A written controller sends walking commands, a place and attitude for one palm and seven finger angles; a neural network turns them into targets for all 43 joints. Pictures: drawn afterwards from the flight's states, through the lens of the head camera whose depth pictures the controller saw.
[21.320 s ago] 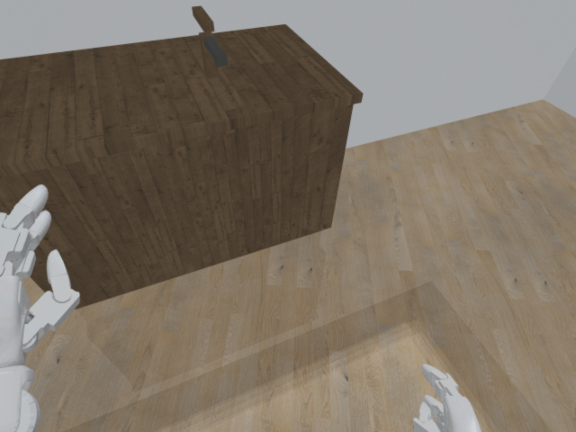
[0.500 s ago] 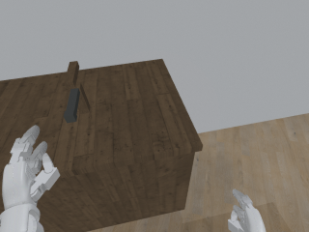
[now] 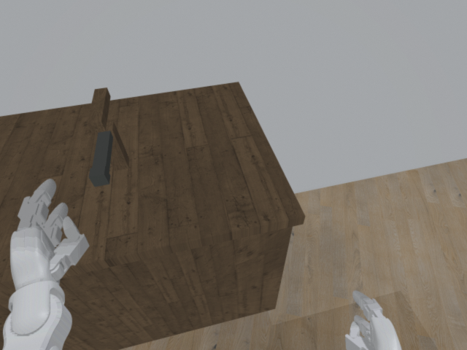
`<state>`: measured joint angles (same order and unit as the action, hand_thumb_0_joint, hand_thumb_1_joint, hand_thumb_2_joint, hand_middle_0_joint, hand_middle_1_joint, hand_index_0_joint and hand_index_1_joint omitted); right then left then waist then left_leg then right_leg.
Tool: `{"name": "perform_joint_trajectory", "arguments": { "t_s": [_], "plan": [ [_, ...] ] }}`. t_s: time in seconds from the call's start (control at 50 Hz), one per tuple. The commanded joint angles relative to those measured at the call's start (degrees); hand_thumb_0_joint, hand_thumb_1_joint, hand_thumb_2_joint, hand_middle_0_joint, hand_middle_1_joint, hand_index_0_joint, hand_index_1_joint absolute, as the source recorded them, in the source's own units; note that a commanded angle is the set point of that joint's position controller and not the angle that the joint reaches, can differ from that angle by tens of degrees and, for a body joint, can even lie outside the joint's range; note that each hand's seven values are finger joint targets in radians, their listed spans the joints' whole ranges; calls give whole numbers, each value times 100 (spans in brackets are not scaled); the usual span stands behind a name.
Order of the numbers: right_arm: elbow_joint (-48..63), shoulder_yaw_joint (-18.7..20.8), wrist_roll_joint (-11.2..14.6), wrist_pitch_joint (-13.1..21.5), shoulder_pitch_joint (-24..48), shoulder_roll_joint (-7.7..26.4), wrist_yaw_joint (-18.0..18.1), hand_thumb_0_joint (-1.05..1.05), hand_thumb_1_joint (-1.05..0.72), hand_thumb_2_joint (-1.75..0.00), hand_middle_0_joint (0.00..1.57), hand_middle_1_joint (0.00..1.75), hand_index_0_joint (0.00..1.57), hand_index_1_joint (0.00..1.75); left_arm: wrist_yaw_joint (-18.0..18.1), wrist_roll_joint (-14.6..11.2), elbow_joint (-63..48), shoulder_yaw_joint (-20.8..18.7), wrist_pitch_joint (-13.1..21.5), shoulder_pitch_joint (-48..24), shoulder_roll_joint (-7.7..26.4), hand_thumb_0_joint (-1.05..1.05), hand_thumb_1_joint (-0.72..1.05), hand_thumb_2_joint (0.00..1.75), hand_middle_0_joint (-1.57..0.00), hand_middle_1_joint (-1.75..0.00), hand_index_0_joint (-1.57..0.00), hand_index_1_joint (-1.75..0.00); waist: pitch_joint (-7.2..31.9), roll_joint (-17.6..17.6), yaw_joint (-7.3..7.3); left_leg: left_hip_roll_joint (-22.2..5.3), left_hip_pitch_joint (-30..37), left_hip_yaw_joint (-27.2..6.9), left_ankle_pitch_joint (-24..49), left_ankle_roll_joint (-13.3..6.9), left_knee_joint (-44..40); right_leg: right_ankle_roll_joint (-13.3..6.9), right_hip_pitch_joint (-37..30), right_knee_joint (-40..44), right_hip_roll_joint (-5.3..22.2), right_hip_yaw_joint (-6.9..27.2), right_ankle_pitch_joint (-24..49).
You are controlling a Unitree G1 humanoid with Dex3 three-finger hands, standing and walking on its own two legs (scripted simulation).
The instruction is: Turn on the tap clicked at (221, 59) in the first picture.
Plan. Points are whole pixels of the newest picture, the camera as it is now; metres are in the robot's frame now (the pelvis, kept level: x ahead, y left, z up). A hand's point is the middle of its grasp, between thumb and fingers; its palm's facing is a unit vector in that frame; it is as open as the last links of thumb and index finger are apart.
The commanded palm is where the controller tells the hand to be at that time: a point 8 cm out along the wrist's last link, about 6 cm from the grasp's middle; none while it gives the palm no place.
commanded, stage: reach beside the lever's end, fingers flat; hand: left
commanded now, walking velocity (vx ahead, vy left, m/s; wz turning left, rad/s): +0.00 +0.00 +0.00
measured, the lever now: (99, 176) +0.39 +0.31 +0.09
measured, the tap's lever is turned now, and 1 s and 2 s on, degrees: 0 0 1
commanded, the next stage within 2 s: push the lever round in 1.58 s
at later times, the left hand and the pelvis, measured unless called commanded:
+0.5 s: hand (81, 214) +0.28 +0.28 +0.11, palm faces +0.56 -0.82 -0.11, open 7.6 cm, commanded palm +0.24 +0.32 +0.11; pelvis +0.00 +0.01 +0.00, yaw -1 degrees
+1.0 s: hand (89, 192) +0.34 +0.30 +0.10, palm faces +0.55 -0.83 -0.10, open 7.8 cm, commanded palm +0.29 +0.34 +0.09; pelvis +0.00 +0.01 +0.00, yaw -1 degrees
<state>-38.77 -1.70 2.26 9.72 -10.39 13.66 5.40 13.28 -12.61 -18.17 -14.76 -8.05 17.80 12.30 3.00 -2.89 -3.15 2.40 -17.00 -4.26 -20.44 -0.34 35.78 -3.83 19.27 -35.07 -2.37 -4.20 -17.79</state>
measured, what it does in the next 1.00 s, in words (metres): stands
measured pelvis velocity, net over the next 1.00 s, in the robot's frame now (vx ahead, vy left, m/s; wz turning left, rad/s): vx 0.00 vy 0.01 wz -0.02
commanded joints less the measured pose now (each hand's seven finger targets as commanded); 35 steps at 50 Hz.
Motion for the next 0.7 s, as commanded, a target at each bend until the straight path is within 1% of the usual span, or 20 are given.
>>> {"name": "perform_joint_trajectory", "arguments": {
  "t_s": [0.0,0.02,0.06,0.12,0.16,0.18,0.24,0.26,0.28,0.3,0.34,0.36,0.38,0.44,0.46,0.48,0.6,0.64,0.66,0.68],
  "plan": [
    [859,255,-28,307,749,627,39,0,-90,-90,20,30,20,30,88,131,-1053,-613,591,-1055,1104,0,90,90,-19,-27,-19,-27,676,183,-2,-71,-174,92,1389,-63,-452,258,-637,576,311,316,1074],
    [876,240,-37,297,794,618,35,0,-90,-90,20,30,20,30,76,137,-1089,-417,620,-1162,928,0,90,90,-19,-27,-19,-27,681,114,31,-55,-137,87,1432,-58,-450,250,-614,561,316,306,1114],
    [831,235,-35,290,764,628,40,0,-90,-90,20,30,20,30,99,206,-1061,-435,655,-1341,1012,0,90,90,-19,-26,-19,-26,704,-117,38,-67,-56,66,1452,-17,-479,222,-554,554,296,279,1062],
    [852,247,-56,281,760,642,35,0,-90,-90,20,30,20,30,89,217,-879,-242,687,-1331,838,0,90,90,-19,-26,-19,-26,817,45,52,-76,-18,56,1568,10,-481,215,-612,510,286,250,1160],
    [786,233,-38,236,779,670,60,0,-90,-90,20,30,20,30,108,251,-653,-410,647,-1619,1062,0,90,90,-18,-25,-18,-25,738,-6,61,-80,-60,30,1428,22,-536,204,-552,557,266,249,999],
    [812,230,-39,223,791,648,63,0,-90,-90,20,30,20,30,95,230,-633,-234,662,-1835,872,0,90,90,-18,-25,-18,-25,766,107,98,-76,-48,23,1403,34,-559,210,-574,552,278,240,974],
    [827,262,-58,155,819,676,82,0,-90,-90,20,30,20,30,133,206,-337,-508,598,-1855,1070,0,90,90,-18,-24,-18,-24,952,314,34,-58,-93,93,1529,0,-522,228,-737,555,275,260,1190],
    [792,262,-49,116,805,670,83,0,-90,-90,20,30,20,30,166,229,-216,-748,577,-1786,1275,0,90,90,-18,-24,-18,-24,913,228,-33,-57,-134,96,1533,12,-549,217,-769,571,265,267,1191],
    [823,250,-46,84,836,647,78,0,-90,-90,20,30,20,30,146,204,-160,-557,573,-1940,1068,0,90,90,-18,-24,-18,-24,927,328,35,-50,-124,119,1564,0,-537,239,-780,562,283,271,1276],
    [796,262,-40,53,799,660,78,0,-90,-90,20,30,20,30,169,202,-31,-780,579,-1993,1282,0,90,90,-18,-23,-18,-23,983,332,3,-56,-161,131,1557,4,-539,231,-825,565,272,284,1280],
    [795,257,-50,20,796,653,71,0,-90,-90,20,30,20,30,150,208,36,-745,603,-2168,1260,0,90,90,-18,-23,-18,-23,1022,197,30,-53,-145,152,1657,3,-507,228,-828,536,273,300,1423],
    [756,276,-44,-3,781,664,76,0,-90,-90,20,30,20,30,167,234,103,-1009,638,-2210,1519,0,90,90,-18,-22,-18,-22,1024,95,-12,-58,-133,160,1661,3,-517,218,-842,563,263,328,1419],
    [774,267,-47,-7,808,637,70,0,-90,-90,20,30,20,30,131,219,105,-826,696,-2330,1325,0,90,90,-17,-22,-17,-22,1085,36,36,-51,-106,177,1684,-7,-500,223,-854,537,278,333,1469],
    [716,272,-46,27,737,674,67,0,-90,-90,20,30,20,30,54,258,300,-687,865,-2649,1299,0,90,90,-17,-21,-17,-21,1026,-66,131,-78,-65,146,1680,3,-473,204,-681,506,247,301,1417],
    [669,269,-27,35,730,688,81,0,-90,-90,20,30,20,30,45,287,394,-786,911,-2778,1426,0,90,90,-17,-21,-17,-21,926,-254,128,-85,-70,138,1605,9,-482,185,-600,532,238,319,1308],
    [661,270,-42,55,699,687,82,0,-90,-90,20,30,20,30,1,267,485,-590,973,-2931,1223,0,90,90,-17,-21,-17,-21,934,-93,203,-86,-34,113,1610,13,-483,192,-570,503,237,288,1327],
    [631,328,-10,56,632,787,133,0,-90,-90,20,30,20,30,-154,201,1156,-837,1049,-3119,1495,0,90,90,-16,-19,-16,-19,1062,239,163,-83,-191,112,1494,-13,-478,209,-622,509,237,298,1286],
    [626,315,-15,52,625,794,137,0,-90,-90,20,30,20,30,-142,233,1189,-740,1073,-3497,1483,0,90,90,-16,-19,-16,-19,1082,207,224,-78,-168,117,1451,-13,-479,217,-559,511,244,289,1239],
    [602,329,-21,40,620,778,141,0,-90,-90,20,30,20,30,-89,279,1199,-953,1102,-3485,1676,0,90,90,-16,-19,-16,-19,1177,-61,134,-74,-116,129,1485,-6,-478,202,-585,509,237,320,1233],
    [632,328,-28,32,583,769,127,0,-90,-90,20,30,20,30,-58,275,1265,-933,1131,-3479,1629,0,90,90,-16,-18,-16,-18,1231,62,146,-69,-163,118,1500,4,-489,212,-635,482,243,304,1249]
  ]
}}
